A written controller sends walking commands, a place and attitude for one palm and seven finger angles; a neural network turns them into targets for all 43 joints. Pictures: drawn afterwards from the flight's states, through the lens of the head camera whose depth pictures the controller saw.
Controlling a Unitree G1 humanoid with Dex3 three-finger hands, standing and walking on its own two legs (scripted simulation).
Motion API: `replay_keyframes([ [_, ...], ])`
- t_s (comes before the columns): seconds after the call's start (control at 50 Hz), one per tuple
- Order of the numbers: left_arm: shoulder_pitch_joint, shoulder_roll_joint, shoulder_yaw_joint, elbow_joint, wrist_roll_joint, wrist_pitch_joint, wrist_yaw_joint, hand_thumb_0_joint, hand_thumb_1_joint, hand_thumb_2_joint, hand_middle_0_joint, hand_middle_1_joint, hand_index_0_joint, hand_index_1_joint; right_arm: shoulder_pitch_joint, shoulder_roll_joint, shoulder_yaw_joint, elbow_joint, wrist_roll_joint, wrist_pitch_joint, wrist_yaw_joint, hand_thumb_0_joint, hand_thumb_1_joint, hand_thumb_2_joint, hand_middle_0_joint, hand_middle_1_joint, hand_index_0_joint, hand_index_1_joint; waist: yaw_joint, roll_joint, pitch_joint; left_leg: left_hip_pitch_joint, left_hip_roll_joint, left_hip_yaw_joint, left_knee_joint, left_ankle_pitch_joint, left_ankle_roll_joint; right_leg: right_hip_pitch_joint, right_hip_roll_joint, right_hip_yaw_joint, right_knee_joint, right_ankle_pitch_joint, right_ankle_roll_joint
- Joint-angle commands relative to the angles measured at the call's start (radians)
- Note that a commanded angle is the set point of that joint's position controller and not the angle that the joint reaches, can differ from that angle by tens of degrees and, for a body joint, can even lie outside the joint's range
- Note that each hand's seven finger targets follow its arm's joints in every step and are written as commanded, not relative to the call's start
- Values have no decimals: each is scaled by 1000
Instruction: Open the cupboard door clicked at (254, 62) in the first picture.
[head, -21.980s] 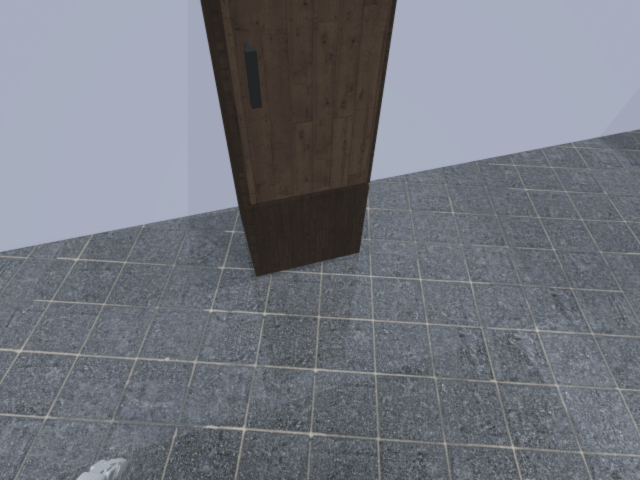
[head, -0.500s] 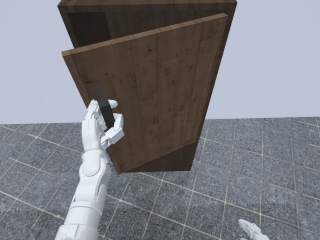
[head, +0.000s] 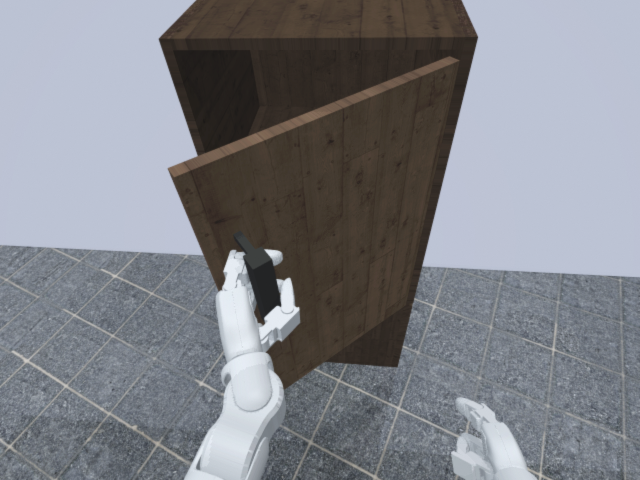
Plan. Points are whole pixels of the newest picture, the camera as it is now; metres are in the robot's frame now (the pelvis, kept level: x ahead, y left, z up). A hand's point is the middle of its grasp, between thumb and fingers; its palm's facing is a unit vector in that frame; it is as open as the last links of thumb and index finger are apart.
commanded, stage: open thumb and fingers to let go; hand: left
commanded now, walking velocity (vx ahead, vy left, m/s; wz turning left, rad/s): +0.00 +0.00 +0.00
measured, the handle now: (257, 280) +0.34 +0.10 +0.08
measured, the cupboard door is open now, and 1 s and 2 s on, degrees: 41 40 40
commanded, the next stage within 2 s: slide the hand sideways off the handle in 0.72 s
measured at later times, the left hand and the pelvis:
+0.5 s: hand (283, 308) +0.30 +0.06 +0.08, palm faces +0.32 -0.95 -0.02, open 13.4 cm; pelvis -0.02 +0.01 +0.00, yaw -1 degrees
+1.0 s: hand (266, 327) +0.28 +0.08 +0.07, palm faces -0.16 -0.98 -0.12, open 15.8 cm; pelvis -0.03 +0.05 -0.01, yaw -1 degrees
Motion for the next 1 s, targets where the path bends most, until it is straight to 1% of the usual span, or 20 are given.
replay_keyframes([
  [0.0,-217,-76,48,-189,15,-83,4,0,480,720,-370,-1305,-370,-1305,-82,-63,-27,-141,2,-47,-20,0,-900,-900,200,300,200,300,1,-180,-238,12,-58,11,-24,237,45,164,-89,183,-168,518,100],
  [0.04,-213,-71,53,-180,5,-95,-13,0,340,660,-360,-1290,-360,-1290,-74,-65,-28,-141,3,-46,-25,0,-900,-900,200,300,200,300,5,-184,-245,5,-59,12,-31,239,46,180,-93,184,-161,545,104],
  [0.08,-259,-59,57,-174,5,-112,-26,0,200,600,-350,-1275,-350,-1275,-71,-69,-29,-134,4,-48,-30,0,-900,-900,200,300,200,300,-7,-190,-233,-5,-57,9,-30,221,48,165,-97,193,-169,510,106],
  [0.1,-277,-59,49,-166,13,-118,-30,0,130,570,-345,-1268,-345,-1268,-69,-72,-30,-133,6,-49,-30,0,-900,-900,200,300,200,300,-9,-165,-218,-3,-56,8,-29,220,49,151,-97,197,-172,492,102],
  [0.28,-328,-23,102,-110,-2,-167,-40,0,-500,300,-300,-1200,-300,-1200,-64,-73,-35,-124,5,-69,-43,0,-900,-900,200,300,200,300,-2,-183,-216,-28,-54,9,-30,175,51,131,-102,216,-192,370,102],
  [0.32,-356,-28,98,-99,-5,-172,-34,0,-500,300,-300,-1200,-300,-1200,-66,-75,-33,-123,6,-73,-42,0,-900,-900,200,300,200,300,-5,-162,-210,-26,-54,9,-36,161,51,110,-96,207,-192,314,96],
  [0.48,-431,-39,106,-28,8,-174,13,0,-500,300,-233,-800,-233,-800,-70,-76,-36,-113,3,-83,-40,0,-900,-900,200,300,200,300,-6,-177,-212,-24,-55,16,-36,138,54,67,-77,178,-192,205,83],
  [0.54,-443,-66,84,-14,20,-167,27,0,-500,300,-208,-650,-208,-650,-71,-73,-37,-115,2,-82,-36,0,-900,-900,200,300,200,300,-1,-141,-219,-8,-52,21,-43,153,55,55,-61,149,-171,201,71],
  [0.6,-477,-78,76,24,24,-159,38,0,-500,300,-183,-500,-183,-500,-70,-77,-36,-110,4,-78,-33,0,-900,-900,200,300,200,300,-7,-155,-206,-6,-46,15,-49,153,55,29,-42,117,-154,171,59],
  [0.62,-505,-87,67,7,26,-162,44,0,-500,300,-175,-450,-175,-450,-76,-76,-37,-112,3,-80,-31,0,-900,-900,200,300,200,300,-11,-122,-213,3,-44,19,-48,149,54,16,-41,114,-148,158,59],
  [0.64,-482,-90,73,22,23,-157,49,0,-500,300,-167,-400,-167,-400,-74,-74,-36,-115,1,-80,-29,0,-900,-900,200,300,200,300,-2,-132,-211,-1,-44,18,-49,152,54,21,-36,108,-145,160,55],
  [0.68,-509,-109,60,22,24,-151,54,0,-500,300,-150,-300,-150,-300,-78,-75,-35,-114,2,-79,-25,0,-900,-900,200,300,200,300,-7,-116,-211,-2,-43,16,-48,154,51,8,-31,97,-132,151,51],
  [0.8,-554,-126,53,61,27,-135,70,0,-500,300,-150,-300,-150,-300,-88,-77,-33,-104,2,-76,-18,0,-900,-900,200,300,200,300,-6,-121,-197,-14,-37,0,-54,128,47,-25,-16,73,-108,107,41],
  [0.82,-508,-48,-165,69,123,-176,-151,0,-500,300,-150,-300,-150,-300,9,-110,-31,-76,3,-64,-16,0,-900,-900,200,300,200,300,-89,-202,-146,24,-36,2,-56,162,64,-59,-20,97,-94,209,44],
  [0.84,-552,20,-94,6,85,-226,-272,0,-500,300,-150,-300,-150,-300,10,-107,-37,-120,16,-69,-27,0,-900,-900,200,300,200,300,-58,-150,-215,33,-40,10,-42,197,71,-29,-23,98,-79,272,40],
  [0.86,-578,71,-70,-15,71,-258,-343,0,-500,300,-150,-300,-150,-300,15,-110,-36,-128,18,-71,-38,0,-900,-900,200,300,200,300,-47,-140,-276,50,-44,7,-38,222,73,8,-25,104,-61,312,37],
  [0.9,-585,54,-105,-27,23,-283,-474,0,-500,300,-150,-300,-150,-300,23,-108,-28,-143,35,-86,-48,0,-900,-900,200,300,200,300,-55,-62,-286,85,-43,5,-39,217,71,0,-26,104,-60,308,36],
  [0.92,-577,39,-104,-23,-27,-284,-532,0,-500,300,-150,-300,-150,-300,12,-105,-21,-154,48,-99,-51,0,-900,-900,200,300,200,300,-49,-39,-269,92,-43,-2,-49,197,68,-9,-20,96,-67,278,35],
  [0.96,-533,-12,-81,5,-136,-252,-575,0,-500,300,-150,-300,-150,-300,-15,-102,-9,-174,72,-123,-56,0,-900,-900,200,300,200,300,-40,-41,-216,83,-39,-14,-74,125,60,-20,-7,75,-94,190,37],
  [0.98,-524,4,-29,15,-177,-233,-569,0,-500,300,-150,-300,-150,-300,-22,-106,-6,-171,77,-135,-58,0,-900,-900,200,300,200,300,-32,-66,-196,71,-35,-24,-89,95,53,-21,-2,66,-104,151,39],
])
